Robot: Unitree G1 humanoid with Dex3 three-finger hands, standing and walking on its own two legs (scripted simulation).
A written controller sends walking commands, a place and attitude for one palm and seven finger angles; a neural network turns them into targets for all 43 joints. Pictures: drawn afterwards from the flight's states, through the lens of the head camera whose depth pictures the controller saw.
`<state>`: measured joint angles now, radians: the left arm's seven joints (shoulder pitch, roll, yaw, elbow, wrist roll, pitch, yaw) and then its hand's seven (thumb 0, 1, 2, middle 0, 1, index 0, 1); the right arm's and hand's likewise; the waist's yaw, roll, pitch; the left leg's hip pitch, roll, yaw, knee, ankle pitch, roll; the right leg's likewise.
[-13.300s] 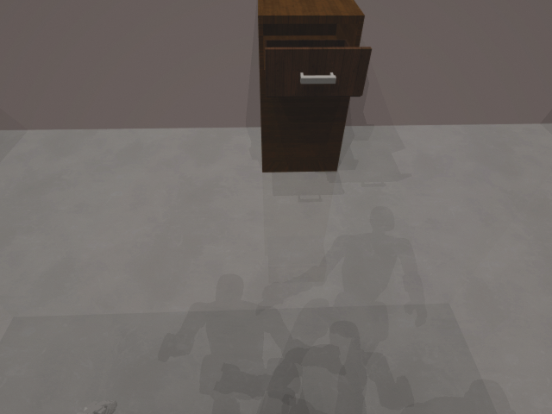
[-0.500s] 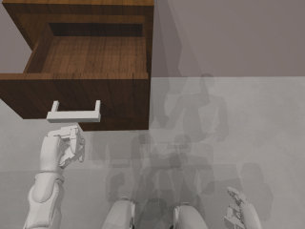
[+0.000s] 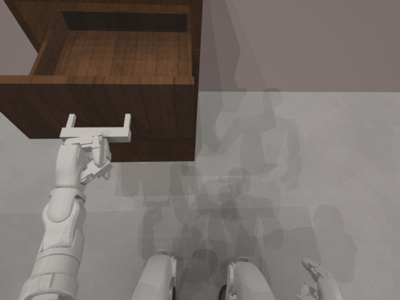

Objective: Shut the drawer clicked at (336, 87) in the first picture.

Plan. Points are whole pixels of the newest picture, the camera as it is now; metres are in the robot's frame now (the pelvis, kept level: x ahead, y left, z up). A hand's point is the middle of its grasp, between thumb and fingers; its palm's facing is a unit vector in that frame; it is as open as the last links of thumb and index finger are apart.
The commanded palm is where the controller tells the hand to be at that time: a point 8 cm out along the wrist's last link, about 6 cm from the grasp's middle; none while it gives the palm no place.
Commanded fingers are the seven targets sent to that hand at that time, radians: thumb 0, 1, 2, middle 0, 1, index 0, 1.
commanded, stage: push the drawer shut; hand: left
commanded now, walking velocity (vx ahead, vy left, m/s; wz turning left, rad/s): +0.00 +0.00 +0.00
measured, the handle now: (98, 126) +0.43 +0.23 +0.04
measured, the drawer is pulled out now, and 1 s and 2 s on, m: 0.24 0.12 0.01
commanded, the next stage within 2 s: none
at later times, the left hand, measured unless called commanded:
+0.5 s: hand (111, 133) +0.43 +0.21 +0.03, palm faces +0.06 -1.00 -0.04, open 2.7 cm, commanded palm +0.42 +0.25 +0.04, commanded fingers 0.00 0.90 0.90 -1.40 -1.60 -1.40 -1.60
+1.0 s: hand (118, 109) +0.49 +0.20 +0.04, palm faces +0.08 -1.00 -0.04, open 2.9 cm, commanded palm +0.48 +0.24 +0.04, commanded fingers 0.00 0.90 0.90 -1.40 -1.60 -1.40 -1.60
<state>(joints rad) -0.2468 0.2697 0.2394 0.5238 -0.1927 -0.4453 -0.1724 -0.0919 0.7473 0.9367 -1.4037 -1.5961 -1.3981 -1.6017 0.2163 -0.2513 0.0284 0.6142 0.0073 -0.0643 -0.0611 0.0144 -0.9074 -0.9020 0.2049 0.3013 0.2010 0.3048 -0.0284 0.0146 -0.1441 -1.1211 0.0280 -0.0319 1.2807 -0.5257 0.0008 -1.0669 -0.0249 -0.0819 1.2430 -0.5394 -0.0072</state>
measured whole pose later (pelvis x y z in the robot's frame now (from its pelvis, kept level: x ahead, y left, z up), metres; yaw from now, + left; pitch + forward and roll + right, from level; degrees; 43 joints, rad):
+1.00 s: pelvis -0.01 +0.01 -0.01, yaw -1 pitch +25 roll -4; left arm -0.82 0.46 0.38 1.11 -0.08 -0.49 -0.17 -0.03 0.79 0.97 -1.40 -1.60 -1.40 -1.60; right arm 0.30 -0.27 0.05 0.66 -0.03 0.01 -0.02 0.01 -0.91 -0.90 0.21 0.30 0.20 0.30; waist -0.14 0.03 -0.14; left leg -1.25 0.04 -0.03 1.32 -0.51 0.01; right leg -1.19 -0.01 -0.08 1.26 -0.51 0.00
